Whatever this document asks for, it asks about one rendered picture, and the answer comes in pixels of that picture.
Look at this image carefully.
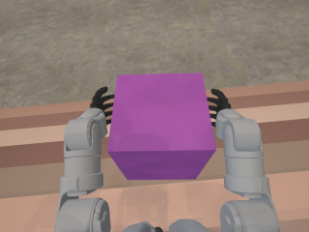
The robot right hand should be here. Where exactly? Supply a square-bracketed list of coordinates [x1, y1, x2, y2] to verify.
[207, 88, 231, 127]

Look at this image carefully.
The right robot forearm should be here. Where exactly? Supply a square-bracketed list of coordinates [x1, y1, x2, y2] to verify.
[215, 108, 281, 232]

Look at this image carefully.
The left robot forearm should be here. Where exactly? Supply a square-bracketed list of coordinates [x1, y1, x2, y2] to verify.
[54, 107, 108, 232]

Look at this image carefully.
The right robot upper arm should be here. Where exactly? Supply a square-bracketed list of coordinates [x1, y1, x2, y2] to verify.
[220, 200, 280, 232]

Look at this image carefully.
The carton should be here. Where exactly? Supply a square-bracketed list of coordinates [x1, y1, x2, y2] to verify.
[107, 72, 216, 181]

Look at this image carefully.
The right robot thigh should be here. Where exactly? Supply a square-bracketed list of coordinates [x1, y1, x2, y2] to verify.
[168, 218, 210, 232]

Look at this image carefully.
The robot left hand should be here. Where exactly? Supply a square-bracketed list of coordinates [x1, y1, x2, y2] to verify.
[90, 86, 115, 125]

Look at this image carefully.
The left robot upper arm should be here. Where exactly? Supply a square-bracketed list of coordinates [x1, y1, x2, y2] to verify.
[55, 197, 111, 232]

